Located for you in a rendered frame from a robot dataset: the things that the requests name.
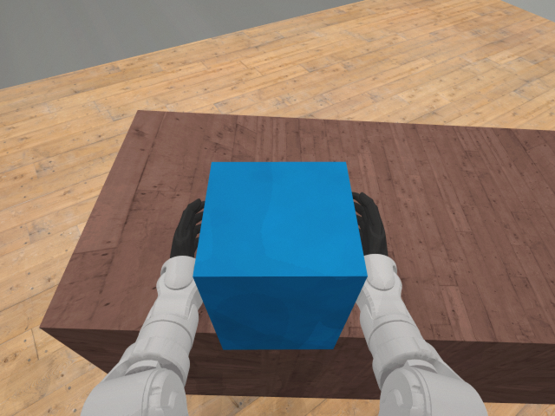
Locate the robot right forearm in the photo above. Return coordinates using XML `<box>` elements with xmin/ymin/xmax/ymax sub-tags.
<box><xmin>356</xmin><ymin>254</ymin><xmax>488</xmax><ymax>416</ymax></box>

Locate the robot left hand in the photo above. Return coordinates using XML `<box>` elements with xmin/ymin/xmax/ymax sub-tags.
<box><xmin>170</xmin><ymin>198</ymin><xmax>205</xmax><ymax>258</ymax></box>

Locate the carton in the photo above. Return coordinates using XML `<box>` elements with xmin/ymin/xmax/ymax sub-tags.
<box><xmin>193</xmin><ymin>162</ymin><xmax>368</xmax><ymax>350</ymax></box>

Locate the robot right hand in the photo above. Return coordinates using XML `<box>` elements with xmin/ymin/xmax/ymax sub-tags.
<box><xmin>352</xmin><ymin>192</ymin><xmax>388</xmax><ymax>257</ymax></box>

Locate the pedestal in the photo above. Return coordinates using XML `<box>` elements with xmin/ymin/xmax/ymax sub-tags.
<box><xmin>39</xmin><ymin>110</ymin><xmax>555</xmax><ymax>405</ymax></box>

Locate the left robot upper arm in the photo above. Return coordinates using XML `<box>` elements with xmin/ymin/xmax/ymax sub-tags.
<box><xmin>82</xmin><ymin>367</ymin><xmax>189</xmax><ymax>416</ymax></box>

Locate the robot left forearm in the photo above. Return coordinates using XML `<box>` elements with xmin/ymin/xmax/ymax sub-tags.
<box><xmin>80</xmin><ymin>256</ymin><xmax>203</xmax><ymax>416</ymax></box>

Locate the right robot upper arm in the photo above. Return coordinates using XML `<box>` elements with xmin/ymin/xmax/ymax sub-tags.
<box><xmin>378</xmin><ymin>367</ymin><xmax>487</xmax><ymax>416</ymax></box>

